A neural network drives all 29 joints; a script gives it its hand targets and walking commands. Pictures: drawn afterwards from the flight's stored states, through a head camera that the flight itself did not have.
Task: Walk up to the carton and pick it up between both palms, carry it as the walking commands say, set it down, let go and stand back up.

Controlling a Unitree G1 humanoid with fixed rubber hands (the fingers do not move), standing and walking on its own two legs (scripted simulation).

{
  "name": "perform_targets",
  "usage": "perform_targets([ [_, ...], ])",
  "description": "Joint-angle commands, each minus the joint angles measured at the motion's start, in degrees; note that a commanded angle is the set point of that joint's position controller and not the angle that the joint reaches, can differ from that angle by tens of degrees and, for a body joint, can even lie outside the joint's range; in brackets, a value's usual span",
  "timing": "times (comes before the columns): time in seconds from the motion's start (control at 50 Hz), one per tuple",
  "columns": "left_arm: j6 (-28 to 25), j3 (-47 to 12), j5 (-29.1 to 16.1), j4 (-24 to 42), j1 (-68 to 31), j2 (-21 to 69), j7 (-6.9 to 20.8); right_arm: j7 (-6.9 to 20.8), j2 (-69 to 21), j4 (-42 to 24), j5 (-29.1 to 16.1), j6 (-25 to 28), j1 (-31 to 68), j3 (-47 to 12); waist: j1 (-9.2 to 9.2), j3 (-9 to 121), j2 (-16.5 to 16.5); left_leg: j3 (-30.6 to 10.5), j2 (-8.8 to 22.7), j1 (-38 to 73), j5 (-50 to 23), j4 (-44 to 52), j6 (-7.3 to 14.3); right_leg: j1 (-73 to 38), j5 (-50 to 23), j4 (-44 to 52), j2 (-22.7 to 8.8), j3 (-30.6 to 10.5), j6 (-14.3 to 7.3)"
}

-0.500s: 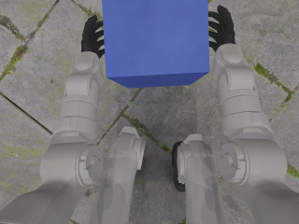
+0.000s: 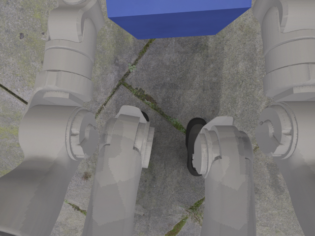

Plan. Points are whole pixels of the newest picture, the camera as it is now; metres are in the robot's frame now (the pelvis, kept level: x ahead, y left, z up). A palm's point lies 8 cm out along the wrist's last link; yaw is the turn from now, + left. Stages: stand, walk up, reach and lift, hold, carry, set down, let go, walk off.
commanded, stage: set down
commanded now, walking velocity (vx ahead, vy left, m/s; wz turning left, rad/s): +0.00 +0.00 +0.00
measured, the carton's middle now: out of the picture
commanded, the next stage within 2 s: none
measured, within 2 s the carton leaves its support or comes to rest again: rests again in 0.58 s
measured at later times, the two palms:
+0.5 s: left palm out of the picture +0.55 +0.18 -0.20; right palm out of the picture +0.59 -0.12 -0.18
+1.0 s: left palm out of the picture +0.55 +0.18 -0.21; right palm out of the picture +0.58 -0.13 -0.20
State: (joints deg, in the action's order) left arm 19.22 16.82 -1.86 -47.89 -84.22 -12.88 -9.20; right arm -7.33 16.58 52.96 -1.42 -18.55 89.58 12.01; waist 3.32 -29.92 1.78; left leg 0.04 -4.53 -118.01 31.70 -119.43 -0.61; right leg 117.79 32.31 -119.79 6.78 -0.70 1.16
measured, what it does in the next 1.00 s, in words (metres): stands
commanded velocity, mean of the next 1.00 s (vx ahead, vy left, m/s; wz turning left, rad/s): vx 0.00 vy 0.00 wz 0.00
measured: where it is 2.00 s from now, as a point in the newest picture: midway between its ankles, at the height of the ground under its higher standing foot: (165, 152)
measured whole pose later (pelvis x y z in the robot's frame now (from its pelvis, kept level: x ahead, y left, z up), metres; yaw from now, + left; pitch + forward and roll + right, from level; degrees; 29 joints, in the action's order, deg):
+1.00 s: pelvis +0.01 -0.01 -0.04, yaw +0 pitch +31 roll +1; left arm 13.7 18.0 -1.9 -54.1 -83.3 -13.0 -4.5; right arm -6.1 18.1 60.7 -4.5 -11.8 88.1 9.4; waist 3.6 -28.0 1.8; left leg 0.2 -4.2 -123.9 34.7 -127.4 -1.3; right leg 124.4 34.8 -128.0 7.1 0.3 0.3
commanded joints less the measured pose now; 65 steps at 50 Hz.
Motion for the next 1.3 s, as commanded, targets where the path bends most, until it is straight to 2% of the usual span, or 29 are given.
perform_targets([
  [0.0, -5.50, -21.02, -6.06, 11.26, -42.01, 55.11, 16.38, 16.65, -58.14, -2.13, -4.87, 4.48, 29.91, -16.64, 0.60, 97.41, -0.68, 2.22, -1.86, 39.26, -21.62, 6.43, -0.22, -26.69, -17.34, 6.17, 1.33, 3.24, -2.69],
  [0.1, -5.94, -20.78, -6.75, 11.34, -43.07, 53.72, 17.77, 17.69, -59.11, -1.71, -4.94, 4.55, 29.30, -15.78, 0.36, 94.15, -0.77, 2.47, -1.77, 38.83, -22.83, 4.43, -0.21, -25.72, -17.73, 4.74, 1.23, 3.62, -2.42],
  [0.14, -6.30, -22.50, -8.00, 15.54, -44.85, 53.70, 17.51, 17.52, -60.46, -6.74, -6.91, 4.95, 33.17, -18.30, 1.40, 102.98, -0.54, 2.49, -2.18, 40.94, -27.10, 2.75, -0.09, -30.55, -22.70, 2.90, 1.28, 3.17, -2.30],
  [0.16, -6.01, -24.21, -10.19, 14.80, -45.37, 54.90, 17.38, 16.92, -56.81, -10.07, -7.97, 5.70, 35.47, -19.45, -0.12, 105.22, -1.56, 2.14, -2.37, 42.29, -28.90, 1.98, -0.27, -30.00, -23.60, 2.32, 1.18, 3.65, -2.65],
  [0.18, -6.49, -24.71, -10.77, 16.83, -45.54, 54.11, 16.82, 16.32, -59.02, -12.48, -9.62, 5.99, 37.55, -21.36, 1.17, 109.47, -1.14, 2.52, -2.20, 43.76, -31.16, 1.45, -0.18, -33.25, -26.27, 1.48, 1.06, 3.26, -2.30],
  [0.2, -6.45, -25.78, -11.86, 17.46, -47.79, 53.69, 16.75, 15.73, -58.18, -13.24, -10.68, 5.88, 38.46, -22.34, 0.61, 111.75, -1.29, 3.14, -2.24, 43.86, -31.11, 0.81, -0.40, -36.56, -27.35, 1.73, 1.07, 2.60, -2.72],
  [0.26, -6.63, -26.95, -12.69, 20.01, -46.98, 51.13, 15.25, 14.20, -57.10, -17.78, -12.86, 6.19, 42.58, -26.05, 1.18, 115.24, 1.79, 2.74, -2.33, 41.55, -30.88, 0.94, -0.04, -41.21, -29.46, 0.05, 1.18, 2.73, -2.33],
  [0.3, -6.35, -24.27, -11.56, 17.36, -44.94, 50.67, 15.21, 13.83, -56.12, -17.11, -12.71, 5.90, 43.63, -25.75, 2.20, 107.85, 2.18, 2.97, -2.32, 39.18, -27.92, 1.21, 0.68, -38.30, -25.87, 1.60, 1.00, 2.12, -1.76],
  [0.34, -6.59, -24.13, -11.94, 13.43, -45.32, 51.60, 15.54, 13.61, -56.20, -12.82, -10.46, 6.07, 41.25, -23.25, 0.41, 103.38, 3.44, 2.58, -1.92, 36.76, -24.82, 1.73, 0.47, -36.77, -23.08, 1.34, 0.95, 2.46, -2.05],
  [0.36, -6.52, -22.60, -10.07, 8.48, -41.89, 50.89, 15.95, 13.79, -56.21, -8.97, -10.11, 6.25, 39.08, -23.06, 1.28, 97.61, 3.36, 3.43, -1.64, 33.40, -20.75, 1.81, 0.61, -34.17, -19.47, 2.08, 0.91, 2.80, -1.76],
  [0.44, -6.50, -19.02, -7.41, 6.70, -41.41, 52.64, 17.43, 15.96, -59.60, -5.31, -9.45, 6.07, 37.04, -20.98, 4.64, 92.24, 1.65, 3.51, -1.84, 32.47, -20.17, 2.09, 0.90, -29.96, -17.22, 2.12, 1.21, 2.24, -1.93],
  [0.52, -7.16, -18.13, -7.94, 10.48, -44.70, 49.83, 18.28, 16.28, -60.23, -4.57, -8.94, 6.02, 36.17, -19.00, 3.41, 91.54, 2.57, 3.66, -1.42, 29.42, -19.72, 1.40, 1.29, -30.04, -18.49, 1.28, 1.24, 2.35, -1.83],
  [0.58, -7.44, -20.93, -9.02, 13.15, -48.39, 49.20, 18.49, 15.97, -59.40, -2.43, -8.77, 6.31, 34.56, -17.58, 3.13, 93.76, -0.08, 3.50, -1.42, 30.36, -20.60, 1.17, 0.49, -30.21, -19.71, 0.37, 1.43, 1.97, -2.55],
  [0.6, -6.80, -20.93, -8.48, 8.07, -45.17, 50.45, 18.56, 15.92, -57.40, 1.61, -8.13, 5.91, 32.26, -17.14, 2.38, 89.11, -1.16, 3.88, -1.10, 29.53, -17.82, 1.29, 0.31, -27.45, -16.04, 1.75, 0.96, 1.62, -2.85],
  [0.62, -6.73, -20.38, -7.13, 8.82, -44.77, 48.58, 18.68, 16.11, -57.49, -1.28, -8.61, 6.08, 34.75, -18.09, 3.83, 87.92, -0.59, 3.60, -0.89, 29.85, -18.63, 1.59, 0.44, -27.00, -16.35, 1.36, 0.91, 1.93, -2.64],
  [0.64, -6.68, -19.45, -7.10, 8.29, -43.76, 48.41, 18.90, 16.00, -57.37, -1.80, -8.13, 5.96, 33.76, -17.69, 3.31, 86.28, 1.09, 3.18, -1.03, 28.78, -18.29, 1.36, 0.69, -26.73, -15.83, 1.44, 1.05, 1.92, -2.46],
  [0.7, -7.23, -18.47, -6.98, 9.68, -43.62, 48.20, 18.47, 16.19, -58.04, -4.89, -8.93, 6.36, 37.32, -19.22, 5.17, 86.37, 2.40, 3.14, -1.38, 28.03, -20.12, 1.15, 1.04, -28.17, -17.34, 0.93, 1.03, 1.45, -2.23],
  [0.76, -6.96, -18.02, -7.08, 4.63, -40.82, 50.79, 19.18, 16.44, -56.30, -2.90, -7.91, 6.80, 35.11, -19.01, 3.45, 82.05, 3.14, 2.61, -1.36, 26.48, -18.91, 1.04, 0.87, -24.97, -16.36, 0.42, 1.09, 2.38, -2.41],
  [0.88, -7.53, -18.21, -5.90, 6.27, -38.04, 49.59, 19.42, 16.65, -57.04, -4.19, -9.19, 7.79, 34.57, -18.90, 4.82, 83.20, 0.94, 2.60, -1.41, 27.01, -21.31, 0.18, 1.00, -25.75, -18.82, 0.30, 1.39, 0.88, -2.56],
  [0.96, -7.41, -16.19, -4.82, 3.38, -35.11, 47.96, 19.49, 16.72, -55.86, -1.69, -7.68, 7.41, 32.91, -18.98, 4.52, 76.89, 4.76, 2.77, -1.41, 23.46, -18.07, 0.08, 1.29, -24.44, -15.60, 0.39, 1.07, 1.47, -2.06],
  [0.98, -7.58, -17.26, -5.03, 5.09, -37.35, 49.05, 19.54, 16.64, -55.99, -2.68, -7.33, 7.74, 31.71, -18.63, 3.88, 77.13, 3.31, 3.01, -1.58, 22.47, -18.88, -0.13, 0.92, -24.62, -17.13, 0.34, 1.32, 1.11, -2.56],
  [1.0, -7.62, -16.52, -3.75, 3.69, -35.45, 48.57, 19.22, 16.63, -54.99, -3.94, -7.85, 8.23, 34.02, -19.30, 5.27, 75.93, 2.64, 2.98, -1.46, 23.83, -18.86, 0.05, 1.01, -22.79, -15.70, 0.58, 1.13, 1.02, -2.31],
  [1.02, -7.93, -17.03, -4.90, 4.30, -36.10, 48.50, 19.32, 16.38, -54.44, -2.23, -7.98, 8.12, 31.82, -19.02, 3.82, 76.52, 2.25, 2.45, -1.40, 25.06, -19.27, 0.01, 0.75, -24.51, -16.67, 0.22, 1.15, 1.25, -2.55],
  [1.04, -7.55, -16.91, -4.53, 1.43, -33.79, 49.65, 19.38, 16.61, -54.31, -2.12, -7.95, 8.43, 32.54, -18.72, 4.15, 74.98, 0.75, 2.57, -1.58, 24.49, -18.26, -0.02, 0.99, -21.74, -14.80, 0.50, 1.29, 1.36, -2.39],
  [1.06, -7.54, -16.13, -4.20, 1.74, -33.62, 49.49, 19.56, 16.72, -54.52, -0.04, -6.63, 8.01, 30.57, -17.97, 3.54, 71.11, 2.16, 2.55, -1.53, 21.92, -18.01, 0.00, 1.02, -20.12, -14.95, 1.16, 1.17, 0.89, -2.26],
  [1.08, -7.47, -15.45, -2.84, -0.30, -31.50, 49.16, 19.64, 17.04, -54.77, 2.03, -6.74, 7.96, 29.41, -17.02, 4.62, 68.85, 1.78, 2.45, -1.70, 22.52, -16.41, 1.00, 1.16, -18.14, -12.92, 0.78, 1.25, 1.52, -2.19],
  [1.22, -8.39, -14.51, -1.98, -0.41, -29.39, 49.37, 20.05, 17.23, -53.77, 2.90, -4.63, 8.95, 24.55, -15.96, 3.08, 63.42, 2.55, 1.51, -1.93, 18.17, -18.89, 0.14, 1.00, -15.12, -16.13, 0.33, 1.42, 0.92, -2.50],
  [1.24, -8.75, -14.07, -1.74, -0.48, -28.73, 48.43, 19.87, 17.33, -52.97, 2.53, -5.63, 9.16, 25.76, -16.02, 4.39, 64.92, 1.51, 1.80, -1.77, 19.69, -19.55, -0.23, 0.98, -15.20, -16.08, -0.14, 1.46, 0.69, -2.57],
  [1.28, -8.85, -13.12, -0.64, -0.69, -28.80, 46.92, 19.89, 17.37, -52.87, 2.91, -4.88, 9.13, 25.24, -15.76, 4.25, 62.62, 2.34, 1.76, -1.96, 17.60, -17.86, -0.18, 1.16, -15.06, -15.50, 0.71, 1.45, -0.08, -2.56],
])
